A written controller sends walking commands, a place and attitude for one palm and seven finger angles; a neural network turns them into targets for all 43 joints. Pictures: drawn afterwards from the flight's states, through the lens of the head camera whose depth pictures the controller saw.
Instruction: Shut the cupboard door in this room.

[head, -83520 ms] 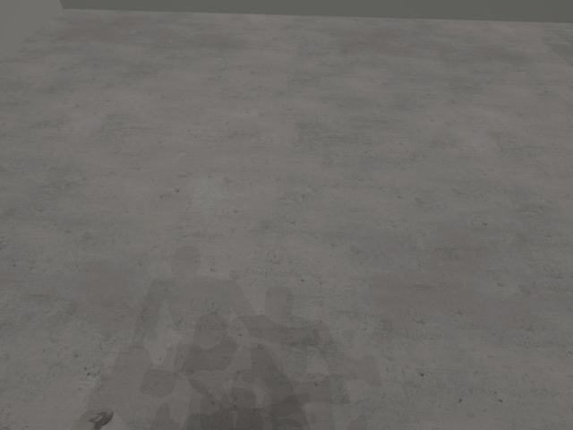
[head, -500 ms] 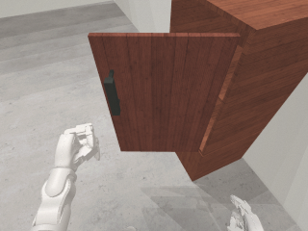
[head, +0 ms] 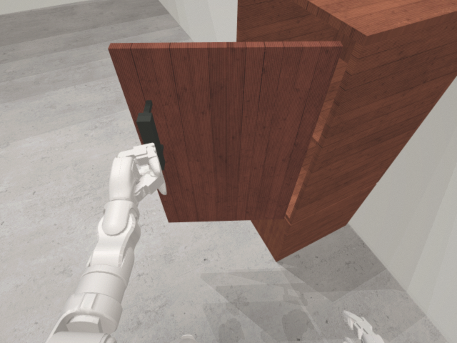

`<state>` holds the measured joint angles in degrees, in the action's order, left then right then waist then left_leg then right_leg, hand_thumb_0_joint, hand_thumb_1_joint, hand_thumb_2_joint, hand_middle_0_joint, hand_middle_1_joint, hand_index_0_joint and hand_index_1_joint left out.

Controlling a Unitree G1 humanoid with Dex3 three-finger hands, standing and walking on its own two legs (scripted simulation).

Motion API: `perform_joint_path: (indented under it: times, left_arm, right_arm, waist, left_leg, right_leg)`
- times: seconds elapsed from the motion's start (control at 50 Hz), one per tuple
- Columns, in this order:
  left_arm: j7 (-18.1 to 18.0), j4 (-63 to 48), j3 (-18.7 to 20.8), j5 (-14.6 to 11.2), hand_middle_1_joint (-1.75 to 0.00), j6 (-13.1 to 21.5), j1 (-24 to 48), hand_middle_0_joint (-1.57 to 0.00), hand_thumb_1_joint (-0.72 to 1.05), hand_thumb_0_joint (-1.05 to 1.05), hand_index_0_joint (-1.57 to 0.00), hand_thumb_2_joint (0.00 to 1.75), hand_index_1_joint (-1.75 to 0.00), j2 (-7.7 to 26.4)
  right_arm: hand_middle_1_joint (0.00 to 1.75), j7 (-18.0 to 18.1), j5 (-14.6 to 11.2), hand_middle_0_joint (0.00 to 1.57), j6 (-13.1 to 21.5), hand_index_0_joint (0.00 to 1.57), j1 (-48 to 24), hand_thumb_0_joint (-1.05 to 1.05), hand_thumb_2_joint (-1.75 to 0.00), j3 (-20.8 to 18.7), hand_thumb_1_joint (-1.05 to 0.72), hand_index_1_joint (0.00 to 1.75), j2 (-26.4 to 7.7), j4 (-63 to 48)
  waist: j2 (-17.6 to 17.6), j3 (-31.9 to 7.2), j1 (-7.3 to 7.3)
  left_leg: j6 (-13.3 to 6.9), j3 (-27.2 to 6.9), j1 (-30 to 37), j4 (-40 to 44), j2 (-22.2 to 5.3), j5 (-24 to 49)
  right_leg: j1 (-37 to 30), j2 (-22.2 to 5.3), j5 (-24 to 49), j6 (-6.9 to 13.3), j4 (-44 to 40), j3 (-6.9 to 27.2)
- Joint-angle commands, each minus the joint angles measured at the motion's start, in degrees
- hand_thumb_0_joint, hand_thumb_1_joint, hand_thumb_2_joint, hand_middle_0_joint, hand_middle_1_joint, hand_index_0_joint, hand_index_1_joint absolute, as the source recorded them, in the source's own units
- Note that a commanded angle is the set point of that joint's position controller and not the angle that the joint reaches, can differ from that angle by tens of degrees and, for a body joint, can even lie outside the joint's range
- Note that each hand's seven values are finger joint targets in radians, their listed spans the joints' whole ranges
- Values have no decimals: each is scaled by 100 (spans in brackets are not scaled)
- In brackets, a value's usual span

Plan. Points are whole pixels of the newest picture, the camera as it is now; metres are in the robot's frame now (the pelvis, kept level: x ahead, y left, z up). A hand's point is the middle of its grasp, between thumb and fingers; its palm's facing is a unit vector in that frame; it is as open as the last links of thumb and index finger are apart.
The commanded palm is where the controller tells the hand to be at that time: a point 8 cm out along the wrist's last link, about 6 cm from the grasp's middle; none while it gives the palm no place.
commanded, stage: bring the fist close to the handle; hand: left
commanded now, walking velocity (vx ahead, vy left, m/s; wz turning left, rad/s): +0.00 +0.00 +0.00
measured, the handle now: (153, 136) +0.49 +0.16 +0.07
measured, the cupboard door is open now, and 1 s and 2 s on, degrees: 65 59 45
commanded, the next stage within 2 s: push the door shut along its arc in 0.44 s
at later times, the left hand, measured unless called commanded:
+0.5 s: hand (164, 169) +0.40 +0.13 +0.07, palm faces +0.06 -1.00 -0.01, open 3.1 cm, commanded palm +0.38 +0.17 +0.08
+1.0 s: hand (167, 150) +0.45 +0.13 +0.08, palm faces -0.03 -1.00 -0.03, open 3.1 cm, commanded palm +0.44 +0.17 +0.08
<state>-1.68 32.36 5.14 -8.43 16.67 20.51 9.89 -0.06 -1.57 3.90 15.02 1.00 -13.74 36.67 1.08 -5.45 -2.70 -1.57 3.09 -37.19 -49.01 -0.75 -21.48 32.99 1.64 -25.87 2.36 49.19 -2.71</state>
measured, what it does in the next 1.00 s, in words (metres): stands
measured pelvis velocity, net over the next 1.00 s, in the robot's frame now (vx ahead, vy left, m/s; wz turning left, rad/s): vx -0.01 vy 0.01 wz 0.00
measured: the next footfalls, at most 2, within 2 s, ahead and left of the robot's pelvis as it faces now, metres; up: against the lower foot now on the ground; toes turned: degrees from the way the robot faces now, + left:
none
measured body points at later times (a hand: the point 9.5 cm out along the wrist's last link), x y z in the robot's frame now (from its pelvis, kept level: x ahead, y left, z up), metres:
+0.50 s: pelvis +0.00 +0.00 +0.00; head +0.05 +0.00 +0.45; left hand +0.39 +0.18 +0.08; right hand +0.07 -0.26 -0.12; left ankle +0.03 +0.10 -0.70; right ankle -0.01 -0.09 -0.70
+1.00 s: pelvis -0.01 +0.01 -0.01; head +0.06 +0.01 +0.44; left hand +0.44 +0.18 +0.08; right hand +0.05 -0.25 -0.13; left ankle +0.03 +0.10 -0.70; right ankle -0.01 -0.09 -0.70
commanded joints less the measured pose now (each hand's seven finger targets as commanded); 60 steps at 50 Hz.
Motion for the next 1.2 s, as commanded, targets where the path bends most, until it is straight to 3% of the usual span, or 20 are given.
perform_joint_path:
  times: [0.0,0.04,0.06,0.12,0.16,0.24,0.28,0.3,0.4,0.48,0.5,0.54,0.56,0.62,0.84,0.88,0.96,1.06,1.08,1.18]
  left_arm:
    - [-1,-772,215,33,-150,543,2476,-130,90,0,-130,90,-150,595]
    - [-6,-426,263,53,-150,586,2711,-130,90,0,-130,90,-150,621]
    - [-20,-405,438,81,-150,623,2528,-130,90,0,-130,90,-150,785]
    - [-4,-310,264,58,-150,645,2397,-130,90,0,-130,90,-150,516]
    - [-58,-56,671,73,-150,644,2323,-130,90,0,-130,90,-150,955]
    - [-77,-420,683,88,-150,841,2786,-130,90,0,-130,90,-150,1053]
    - [-62,-504,642,92,-150,924,2833,-130,90,0,-130,90,-150,1015]
    - [-27,-597,485,106,-150,971,2804,-130,90,0,-130,90,-150,868]
    - [21,-230,355,60,-150,861,2763,-130,90,0,-130,90,-150,704]
    - [-32,-243,385,63,-150,828,2879,-130,90,0,-130,90,-150,746]
    - [-31,-227,282,50,-150,832,2917,-130,90,0,-130,90,-150,584]
    - [-57,-172,411,87,-150,875,3016,-130,90,0,-130,90,-150,756]
    - [-65,-187,569,134,-150,931,3217,-130,90,0,-130,90,-150,1040]
    - [68,8,569,145,-150,1006,3445,-130,90,0,-130,90,-150,1077]
    - [550,1152,328,80,-150,1072,4836,-130,90,0,-130,90,-150,971]
    - [597,1338,359,102,-150,1099,5135,-130,90,0,-130,90,-150,1056]
    - [727,1947,595,119,-150,1041,5482,-130,90,0,-130,90,-150,1402]
    - [972,2285,482,153,-150,1033,5915,-130,90,0,-130,90,-150,1340]
    - [989,2252,682,141,-150,1043,6032,-130,90,0,-130,90,-150,1578]
    - [1077,2336,662,210,-150,998,6311,-130,90,0,-130,90,-150,1611]
  right_arm:
    - [30,-10,0,20,186,20,115,0,-90,-337,-90,30,-747,-603]
    - [30,-31,8,20,166,20,212,0,-90,-364,-90,30,-765,-522]
    - [30,-43,30,20,140,20,269,0,-90,-389,-90,30,-799,-543]
    - [30,-90,26,20,99,20,293,0,-90,-389,-90,30,-770,-618]
    - [30,-74,42,20,31,20,347,0,-90,-399,-90,30,-839,-602]
    - [30,-57,41,20,-27,20,308,0,-90,-381,-90,30,-786,-646]
    - [30,-47,42,20,-21,20,325,0,-90,-402,-90,30,-781,-629]
    - [30,-62,32,20,-11,20,320,0,-90,-406,-90,30,-762,-625]
    - [30,-64,5,20,-18,20,387,0,-90,-419,-90,30,-803,-549]
    - [30,-41,10,20,-35,20,369,0,-90,-412,-90,30,-814,-574]
    - [30,-50,12,20,-24,20,347,0,-90,-402,-90,30,-788,-589]
    - [30,-45,26,20,-23,20,340,0,-90,-390,-90,30,-793,-578]
    - [30,-23,35,20,-39,20,379,0,-90,-400,-90,30,-831,-535]
    - [30,-23,29,20,-48,20,373,0,-90,-384,-90,30,-811,-524]
    - [30,-1,1,20,-62,20,634,0,-90,-398,-90,30,-897,-313]
    - [30,-5,8,20,-63,20,710,0,-90,-403,-90,30,-927,-249]
    - [30,0,42,20,-89,20,927,0,-90,-391,-90,30,-1012,-165]
    - [30,-34,84,20,-77,20,1127,0,-90,-404,-90,30,-1059,-110]
    - [30,-38,94,20,-80,20,1189,0,-90,-424,-90,30,-1108,-84]
    - [30,-75,130,20,-117,20,1395,0,-90,-448,-90,30,-1124,-73]
  waist:
    - [-147,-1802,-122]
    - [-114,-1745,-160]
    - [-130,-1916,-51]
    - [-131,-1908,-47]
    - [-515,-1756,-15]
    - [-278,-1874,-50]
    - [-188,-1954,-84]
    - [63,-2013,-75]
    - [-200,-1657,-184]
    - [-238,-1712,-192]
    - [-200,-1703,-198]
    - [-152,-1682,-183]
    - [-231,-1775,-209]
    - [-103,-1899,-213]
    - [-18,-1889,-535]
    - [163,-1990,-591]
    - [-120,-1930,-684]
    - [244,-2091,-808]
    - [184,-2305,-792]
    - [463,-2549,-854]
  left_leg:
    - [13,-322,1334,408,34,1423]
    - [18,-331,1314,375,30,1327]
    - [17,-332,1339,382,32,1452]
    - [12,-295,1349,419,45,1498]
    - [-18,-275,1077,444,50,1307]
    - [-32,-211,1057,480,74,1174]
    - [-40,-211,1181,464,58,1250]
    - [-19,-223,1326,464,52,1331]
    - [-20,-283,1287,487,28,1123]
    - [-26,-300,1339,523,27,1099]
    - [-36,-275,1337,518,46,1066]
    - [-29,-285,1304,519,49,1019]
    - [-43,-301,1320,470,37,1049]
    - [-27,-304,1324,434,56,1119]
    - [-1,-503,1421,293,28,1032]
    - [3,-545,1503,249,23,1042]
    - [-33,-577,1107,173,37,886]
    - [-23,-674,1174,51,13,955]
    - [-14,-710,1190,11,-7,993]
    - [-6,-771,1339,-136,-49,1290]
  right_leg:
    - [-216,-36,2177,-187,-693,263]
    - [-54,-20,2037,-185,-707,256]
    - [-182,-10,2133,-173,-669,249]
    - [-215,7,2212,-167,-684,225]
    - [-311,-2,2106,-211,-756,279]
    - [-440,-24,2039,-223,-779,374]
    - [-425,-10,2121,-224,-767,365]
    - [-341,10,2146,-193,-720,332]
    - [-55,36,1844,-206,-825,261]
    - [-74,28,1792,-201,-843,250]
    - [-54,29,1776,-211,-863,262]
    - [-54,26,1727,-195,-840,260]
    - [-74,19,1766,-211,-807,291]
    - [-99,18,1880,-193,-730,301]
    - [597,62,1573,-151,-626,212]
    - [760,67,1494,-137,-582,203]
    - [782,79,1388,-153,-552,242]
    - [1184,100,1273,-111,-409,191]
    - [1171,97,1270,-113,-359,188]
    - [1456,124,1371,-96,-226,157]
